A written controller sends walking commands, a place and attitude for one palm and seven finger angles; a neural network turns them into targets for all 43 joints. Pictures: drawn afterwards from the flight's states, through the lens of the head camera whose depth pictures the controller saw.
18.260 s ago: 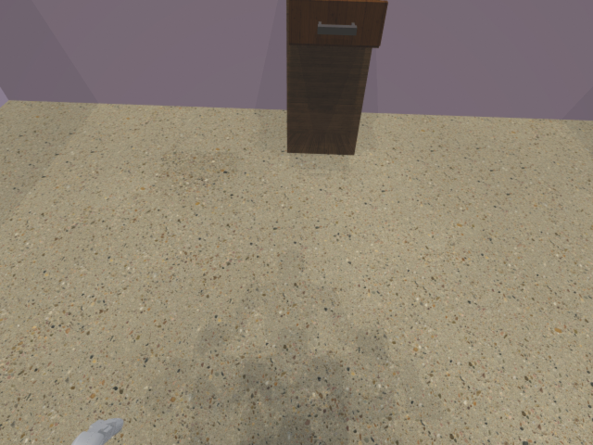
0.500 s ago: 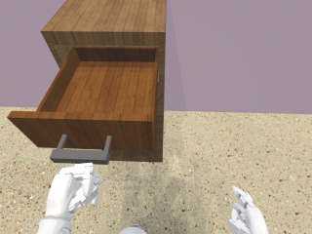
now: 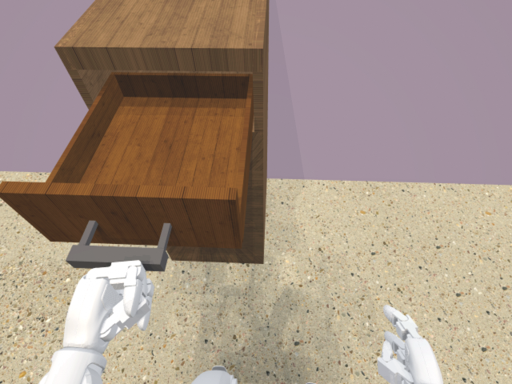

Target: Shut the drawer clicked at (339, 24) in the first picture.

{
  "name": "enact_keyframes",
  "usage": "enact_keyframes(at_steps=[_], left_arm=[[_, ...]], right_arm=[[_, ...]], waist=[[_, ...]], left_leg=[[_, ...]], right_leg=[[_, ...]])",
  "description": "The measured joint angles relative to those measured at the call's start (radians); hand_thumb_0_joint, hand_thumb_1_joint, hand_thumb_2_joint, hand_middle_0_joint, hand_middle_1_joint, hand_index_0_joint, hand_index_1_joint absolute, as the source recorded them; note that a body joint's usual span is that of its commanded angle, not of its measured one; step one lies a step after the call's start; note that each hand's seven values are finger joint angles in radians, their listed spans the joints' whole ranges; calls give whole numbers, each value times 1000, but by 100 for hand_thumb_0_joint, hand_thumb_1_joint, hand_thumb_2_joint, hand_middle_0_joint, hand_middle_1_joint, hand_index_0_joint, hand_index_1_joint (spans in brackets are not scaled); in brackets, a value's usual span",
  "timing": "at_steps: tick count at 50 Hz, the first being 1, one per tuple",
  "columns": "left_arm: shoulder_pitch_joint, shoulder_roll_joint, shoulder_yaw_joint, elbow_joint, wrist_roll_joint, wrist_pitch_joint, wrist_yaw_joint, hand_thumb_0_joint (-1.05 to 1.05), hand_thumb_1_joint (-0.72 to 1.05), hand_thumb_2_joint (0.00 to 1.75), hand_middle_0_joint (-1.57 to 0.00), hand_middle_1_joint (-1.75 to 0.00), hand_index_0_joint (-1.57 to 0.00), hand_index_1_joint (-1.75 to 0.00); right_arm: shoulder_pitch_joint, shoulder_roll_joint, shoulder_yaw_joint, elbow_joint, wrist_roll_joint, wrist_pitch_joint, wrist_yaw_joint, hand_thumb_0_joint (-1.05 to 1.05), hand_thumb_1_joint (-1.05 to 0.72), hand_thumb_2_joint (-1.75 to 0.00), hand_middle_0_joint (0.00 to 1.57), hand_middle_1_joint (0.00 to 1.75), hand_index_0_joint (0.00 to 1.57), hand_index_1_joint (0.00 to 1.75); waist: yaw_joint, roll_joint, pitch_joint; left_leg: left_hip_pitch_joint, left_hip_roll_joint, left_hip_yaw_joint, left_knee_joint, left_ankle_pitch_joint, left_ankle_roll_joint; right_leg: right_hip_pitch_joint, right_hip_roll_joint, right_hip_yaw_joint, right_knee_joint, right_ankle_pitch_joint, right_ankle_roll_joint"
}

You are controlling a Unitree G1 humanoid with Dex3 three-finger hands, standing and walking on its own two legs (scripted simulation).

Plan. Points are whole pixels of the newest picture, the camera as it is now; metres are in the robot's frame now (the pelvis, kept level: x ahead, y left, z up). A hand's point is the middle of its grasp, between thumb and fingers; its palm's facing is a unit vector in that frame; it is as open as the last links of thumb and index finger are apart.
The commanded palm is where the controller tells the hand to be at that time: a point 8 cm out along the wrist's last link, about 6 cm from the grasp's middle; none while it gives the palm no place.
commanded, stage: push the drawer shut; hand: left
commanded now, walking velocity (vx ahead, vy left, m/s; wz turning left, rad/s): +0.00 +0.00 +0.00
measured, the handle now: (123, 243) +0.30 +0.21 +0.07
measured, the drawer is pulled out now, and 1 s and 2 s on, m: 0.29 0.20 0.07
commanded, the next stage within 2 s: none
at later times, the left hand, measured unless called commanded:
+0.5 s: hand (147, 278) +0.25 +0.16 +0.07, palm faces -0.04 -1.00 -0.06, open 2.9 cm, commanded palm +0.26 +0.22 +0.07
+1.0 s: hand (158, 235) +0.32 +0.16 +0.07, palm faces -0.03 -1.00 -0.04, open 3.1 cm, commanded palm +0.31 +0.22 +0.07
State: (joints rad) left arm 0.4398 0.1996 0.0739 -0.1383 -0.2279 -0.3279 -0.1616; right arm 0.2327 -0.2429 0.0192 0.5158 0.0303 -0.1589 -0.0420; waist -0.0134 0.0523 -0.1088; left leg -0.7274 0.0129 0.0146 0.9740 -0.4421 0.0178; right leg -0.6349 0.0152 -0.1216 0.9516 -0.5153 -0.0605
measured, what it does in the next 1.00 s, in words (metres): stands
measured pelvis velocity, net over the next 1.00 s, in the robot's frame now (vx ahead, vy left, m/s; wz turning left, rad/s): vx -0.01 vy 0.02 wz -0.02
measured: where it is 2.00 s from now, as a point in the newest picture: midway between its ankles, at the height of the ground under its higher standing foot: outside the picture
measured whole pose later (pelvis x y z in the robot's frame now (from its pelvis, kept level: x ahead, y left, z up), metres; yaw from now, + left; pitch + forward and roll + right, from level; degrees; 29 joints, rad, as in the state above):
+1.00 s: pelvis -0.01 +0.02 +0.01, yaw -1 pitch +10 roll -1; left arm -0.09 0.20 0.10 0.35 -0.19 -0.34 -0.12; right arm 0.26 -0.26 0.02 0.62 0.03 -0.14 -0.03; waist -0.03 0.04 -0.08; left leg -0.67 0.00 0.05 0.88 -0.38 0.04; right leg -0.59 0.00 -0.09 0.87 -0.45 -0.03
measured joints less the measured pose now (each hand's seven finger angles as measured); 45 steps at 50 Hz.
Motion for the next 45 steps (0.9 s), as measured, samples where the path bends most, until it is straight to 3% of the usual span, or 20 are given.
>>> enact_keyframes(at_steps=[12,21,28,45], left_arm=[[-69,9,11,91,-15,-19,-18,0,84,94,-140,-160,-140,-160],[-231,22,7,211,-11,-18,-24,-4,80,97,-140,-160,-140,-160],[-358,40,17,322,-12,8,-28,-4,77,96,-140,-160,-140,-160],[-527,7,21,476,27,8,38,1,80,93,-140,-160,-140,-160]], right_arm=[[14,-20,3,39,2,-14,-7,1,-90,-90,20,30,20,30],[-19,-25,10,81,10,-27,-19,1,-90,-90,20,30,20,30],[-26,-15,24,98,16,-25,-23,1,-90,-90,20,30,20,30],[20,-19,9,107,4,5,8,1,-90,-90,20,30,20,30]], waist=[[3,9,10],[12,12,35],[1,5,37],[-16,-9,34]], left_leg=[[22,-3,-7,-27,18,-4],[8,-6,-18,-27,40,-3],[22,-4,-12,-49,56,0],[49,-14,25,-95,67,22]], right_leg=[[23,-1,-7,-24,14,-3],[14,-4,-18,-26,32,-4],[26,-1,-12,-50,52,0],[37,-12,25,-82,70,22]])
